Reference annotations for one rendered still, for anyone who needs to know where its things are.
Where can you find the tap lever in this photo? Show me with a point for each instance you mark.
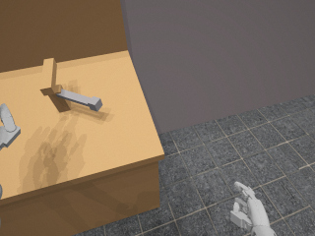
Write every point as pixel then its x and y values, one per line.
pixel 94 103

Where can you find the robot right forearm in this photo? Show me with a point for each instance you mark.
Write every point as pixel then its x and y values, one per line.
pixel 262 230

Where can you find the left robot hand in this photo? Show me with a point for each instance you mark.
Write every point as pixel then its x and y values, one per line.
pixel 9 131

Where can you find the right robot hand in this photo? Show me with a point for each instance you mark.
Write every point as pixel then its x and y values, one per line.
pixel 250 214

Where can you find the counter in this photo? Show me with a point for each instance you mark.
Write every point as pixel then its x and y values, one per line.
pixel 72 169

